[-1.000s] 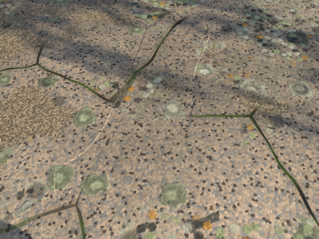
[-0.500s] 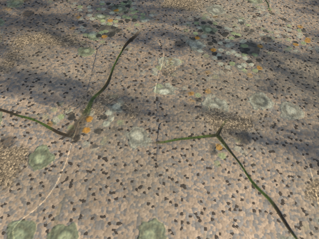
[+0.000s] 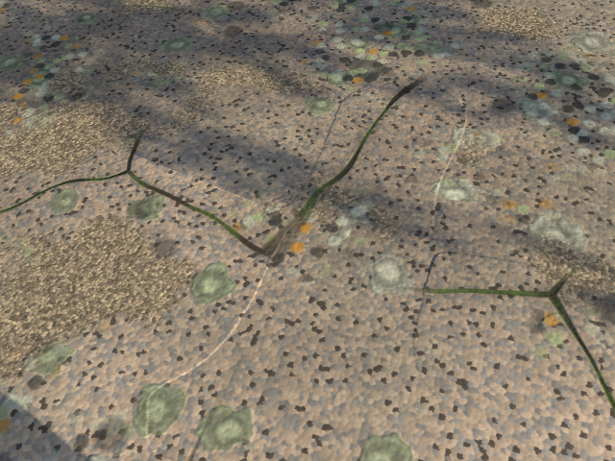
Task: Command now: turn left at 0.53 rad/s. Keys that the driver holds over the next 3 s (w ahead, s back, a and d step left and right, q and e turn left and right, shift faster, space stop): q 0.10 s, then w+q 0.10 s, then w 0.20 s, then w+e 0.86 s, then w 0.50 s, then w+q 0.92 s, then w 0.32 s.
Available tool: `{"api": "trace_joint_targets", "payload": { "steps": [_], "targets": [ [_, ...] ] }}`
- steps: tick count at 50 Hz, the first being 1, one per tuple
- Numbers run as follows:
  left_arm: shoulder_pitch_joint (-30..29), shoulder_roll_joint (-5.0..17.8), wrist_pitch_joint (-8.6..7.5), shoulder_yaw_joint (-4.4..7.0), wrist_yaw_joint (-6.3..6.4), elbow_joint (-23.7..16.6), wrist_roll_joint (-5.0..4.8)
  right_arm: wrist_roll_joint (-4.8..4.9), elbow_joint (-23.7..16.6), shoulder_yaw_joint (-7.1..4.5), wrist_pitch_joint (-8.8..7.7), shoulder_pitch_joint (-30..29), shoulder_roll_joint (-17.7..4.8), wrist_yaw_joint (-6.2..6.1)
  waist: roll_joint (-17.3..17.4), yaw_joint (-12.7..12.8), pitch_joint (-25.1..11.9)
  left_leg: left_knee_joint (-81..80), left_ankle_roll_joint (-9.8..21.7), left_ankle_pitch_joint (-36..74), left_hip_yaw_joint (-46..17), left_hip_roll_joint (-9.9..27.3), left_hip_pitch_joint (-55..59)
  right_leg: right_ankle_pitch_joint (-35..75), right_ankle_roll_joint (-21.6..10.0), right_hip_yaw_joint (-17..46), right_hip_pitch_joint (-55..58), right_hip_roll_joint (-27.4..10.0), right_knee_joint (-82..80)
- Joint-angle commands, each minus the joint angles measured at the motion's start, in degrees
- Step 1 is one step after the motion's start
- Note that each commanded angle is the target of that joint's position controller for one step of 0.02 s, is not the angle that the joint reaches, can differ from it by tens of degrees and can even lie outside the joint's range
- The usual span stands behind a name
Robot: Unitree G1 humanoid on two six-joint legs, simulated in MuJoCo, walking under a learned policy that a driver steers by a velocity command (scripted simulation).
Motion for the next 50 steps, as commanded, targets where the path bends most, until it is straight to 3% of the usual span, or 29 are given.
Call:
{"api": "trace_joint_targets", "payload": {
  "steps": [1,5,7,9,11,13,14,15,16,17,18,19,22,24,28,33,35,37,38,39,40,41,42,43,44,46,47,50],
  "targets": [
    [0.1,7.8,-1.01,1.75,0.02,-3.7,-0.06,0.2,-3.2,-0.44,0.2,-0.6,-3.5,0.77,-10.0,1.0,-0.9,0.6,-1.9,-1.2,1.9,2.2,-5.5,25.5,-8.9,8.4,7.8,-14.3,-4.6],
    [2.7,9.7,-0.83,2.73,-0.59,-3.0,0.13,0.84,-5.3,0.29,0.57,-3.7,-2.6,1.55,-11.7,3.1,-2.2,-8.5,-1.9,-4.2,4.1,3.4,-2.0,29.9,-9.4,6.5,11.7,-16.6,-2.1],
    [3.6,10.7,-0.97,3.28,-1.36,-3.0,0.6,0.83,-6.6,0.61,0.71,-5.7,-2.6,2.05,-12.7,4.3,-3.0,-13.1,-0.6,-4.4,6.0,4.1,1.4,14.1,-9.1,6.5,10.0,-17.4,-4.9],
    [3.3,11.7,-1.19,3.84,-1.99,-3.1,1.0,0.68,-8.1,0.66,0.74,-8.1,-3.1,2.87,-13.3,4.9,-1.4,-17.0,0.8,-5.2,7.3,4.5,3.6,-4.4,-8.9,7.7,7.3,-18.2,-8.5],
    [2.9,12.3,-1.48,4.29,-2.57,-2.9,1.12,0.75,-8.9,0.84,0.29,-8.7,-2.9,3.29,-12.7,4.5,0.2,-22.0,2.6,-6.2,8.2,4.2,7.3,-10.6,-8.4,7.9,4.2,-18.8,-9.8],
    [1.4,12.1,-1.57,4.42,-3.17,-2.5,0.37,0.47,-7.2,1.25,-0.79,-3.9,-1.4,2.89,-10.3,0.9,0.5,-32.5,5.0,-1.2,9.8,2.6,17.2,-8.3,-6.9,5.0,-1.0,-17.6,-6.8],
    [0.1,10.8,-1.5,4.09,-3.21,-2.4,-0.2,-0.06,-4.4,1.24,-1.62,2.7,-1.1,2.31,-7.9,-2.4,-0.7,-39.1,6.1,3.1,10.2,1.0,27.1,-7.5,-5.4,1.6,-6.7,-15.3,-0.9],
    [-0.1,6.6,-1.58,2.86,-3.31,-2.7,-0.08,-0.75,-1.1,0.48,-2.77,10.7,-3.6,1.58,1.0,-5.4,-4.1,-44.1,7.4,-0.6,1.0,6.6,39.4,-10.8,-2.8,-4.3,-15.6,-10.7,11.9],
    [-4.6,1.0,-1.9,1.02,-3.95,-7.5,0.58,-0.56,-1.5,-1.07,-3.67,16.1,-11.5,0.89,16.2,-7.8,-4.4,-51.4,13.7,-14.8,-28.2,25.6,45.7,-23.1,0.9,-8.7,-33.5,-2.2,29.0],
    [-7.0,6.6,-1.81,2.29,-4.06,-7.0,1.82,0.03,-0.9,-0.85,-3.88,14.6,-10.5,0.12,6.7,-7.7,2.2,-53.0,17.3,-11.4,-29.8,27.7,38.0,-19.6,0.7,-0.7,-37.3,-3.9,34.5],
    [-6.0,7.9,-2.16,2.83,-4.9,-6.2,0.52,0.17,-1.6,0.31,-4.14,10.4,-7.5,-0.21,3.3,-4.6,5.3,-52.7,16.6,-9.2,-23.7,24.1,34.6,-13.1,0.3,1.5,-36.0,-6.0,35.7],
    [-3.8,8.2,-2.8,2.89,-5.69,-4.6,-0.38,0.1,-2.2,1.07,-4.63,7.0,-5.3,-0.39,2.9,-2.2,5.9,-53.4,14.5,-3.8,-18.3,20.4,32.7,-7.7,0.4,1.9,-34.0,-6.8,34.9],
    [0.8,7.7,-2.43,2.81,-6.1,-1.0,0.77,0.24,-2.0,1.78,-6.52,5.2,-3.8,-0.68,3.4,0.1,2.4,-52.7,11.8,18.7,-6.7,15.5,33.5,-0.2,1.4,0.1,-30.1,-6.5,37.1],
    [-0.5,6.5,-1.99,2.54,-6.18,-1.0,0.45,0.5,-0.4,1.83,-7.41,8.2,-3.8,-0.49,1.9,-0.3,2.3,-52.1,11.4,28.3,-2.6,15.4,33.8,1.5,1.7,0.2,-31.7,-6.2,38.7],
    [-6.3,4.9,-1.89,2.16,-6.26,-2.8,-0.13,-0.2,2.2,2.49,-8.08,11.7,-2.6,-0.79,1.3,-1.9,5.8,-53.6,10.2,33.6,3.1,15.7,33.0,4.8,1.6,3.2,-36.0,-3.1,34.4],
    [-12.9,1.9,-2.26,0.35,-6.77,-5.7,0.54,0.2,4.6,3.42,-8.86,12.2,-1.9,-1.77,0.9,-2.4,7.2,-54.4,8.6,44.7,8.9,16.3,32.4,9.4,-0.7,-3.8,-28.9,-1.9,18.7],
    [-11.0,2.2,-2.26,0.31,-6.38,-5.7,0.32,0.07,5.6,3.4,-9.08,12.3,-3.2,-2.32,1.9,-0.8,4.7,-48.9,7.3,63.8,11.1,17.2,35.3,7.3,-3.4,-6.5,-22.8,0.7,15.2],
    [-2.4,4.4,-2.43,1.17,-5.97,-3.4,0.28,-0.44,5.6,2.89,-8.53,10.9,-5.4,-3.12,3.7,3.6,-1.2,-35.2,6.4,78.9,12.6,18.0,37.7,2.5,-5.9,-7.3,-14.4,3.9,14.4],
    [5.2,6.1,-2.7,1.98,-5.72,-1.0,0.24,-0.68,5.2,2.58,-8.02,10.1,-6.4,-3.22,4.0,6.6,-5.6,-24.7,6.5,77.3,12.7,18.3,36.0,1.2,-7.3,-6.2,-6.2,5.0,12.2],
    [13.0,8.0,-3.04,3.09,-5.18,1.4,0.85,-0.33,4.4,2.49,-7.87,8.9,-6.9,-2.98,1.8,10.7,-9.4,-10.7,6.3,65.4,13.8,16.6,28.1,1.4,-9.3,-2.6,6.0,4.2,7.1],
    [16.8,14.3,-2.69,5.03,-4.16,1.7,1.33,0.4,1.9,3.61,-8.47,10.4,-2.3,-2.08,-9.0,9.7,-14.4,11.5,4.7,28.6,14.4,9.7,10.7,-5.7,-15.6,19.4,20.4,-10.9,5.0],
    [12.8,16.2,-2.41,5.48,-4.38,0.7,-0.13,0.5,-0.6,3.34,-9.05,10.3,-1.8,-1.17,-14.0,5.8,-18.1,26.2,3.6,-7.2,4.7,-0.6,-6.0,-2.7,-22.9,48.5,26.7,-20.6,-3.9],
    [9.5,14.5,-2.35,5.5,-4.34,1.0,-1.57,-0.07,-1.6,3.15,-9.64,5.7,-3.6,-0.91,-6.9,5.6,-11.5,25.4,4.6,-1.6,-1.5,4.2,-10.8,-4.5,-21.3,41.7,21.4,-19.0,-6.3],
    [6.7,11.4,-2.37,4.78,-4.13,0.6,-1.43,0.39,-2.4,3.33,-10.36,4.3,-3.7,-0.65,-3.6,3.9,-5.2,20.8,4.7,2.9,-0.4,6.7,-10.3,-2.3,-19.3,35.1,13.0,-17.8,-8.1],
    [4.5,8.7,-2.58,4.1,-4.03,0.5,-1.12,0.22,-2.1,3.29,-10.38,4.3,-3.3,-0.74,0.1,1.5,-0.9,15.5,4.3,4.3,0.1,8.8,-7.8,2.9,-16.9,29.8,5.8,-15.1,-9.5],
    [2.3,6.8,-3.44,3.29,-3.63,0.5,-1.24,-1.33,-2.0,3.63,-8.2,6.0,-2.0,-0.65,-0.9,-1.6,0.2,9.5,2.2,4.4,0.4,10.5,-2.0,10.4,-14.6,22.4,-2.1,-10.2,-10.9],
    [2.9,7.3,-4.05,3.35,-3.7,0.6,-1.34,-1.64,-2.2,3.72,-7.19,6.3,-1.4,-0.5,-1.9,-1.9,-0.3,7.5,1.3,4.5,1.2,10.5,-1.2,13.6,-14.6,20.7,-3.5,-9.2,-11.1],
    [5.1,9.2,-4.71,3.86,-3.71,1.0,-1.55,-1.63,-4.7,3.8,-6.01,1.4,-1.0,-0.22,-3.5,-1.1,0.7,-0.5,-1.1,9.8,3.2,11.2,-3.9,14.0,-13.7,18.0,-5.4,-6.7,-12.7]
  ]
}}
Next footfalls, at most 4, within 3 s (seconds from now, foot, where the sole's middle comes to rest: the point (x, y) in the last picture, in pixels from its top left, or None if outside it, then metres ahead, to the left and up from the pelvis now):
0.30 left None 0.01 0.12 -0.78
0.78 right None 0.38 0.03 -0.78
1.32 left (275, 364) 0.72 0.16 -0.78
1.82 right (386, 299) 0.89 -0.12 -0.78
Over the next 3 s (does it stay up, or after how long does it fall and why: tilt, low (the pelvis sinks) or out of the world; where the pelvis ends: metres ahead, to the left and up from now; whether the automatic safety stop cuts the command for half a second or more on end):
stays up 1.40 -0.06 -0.01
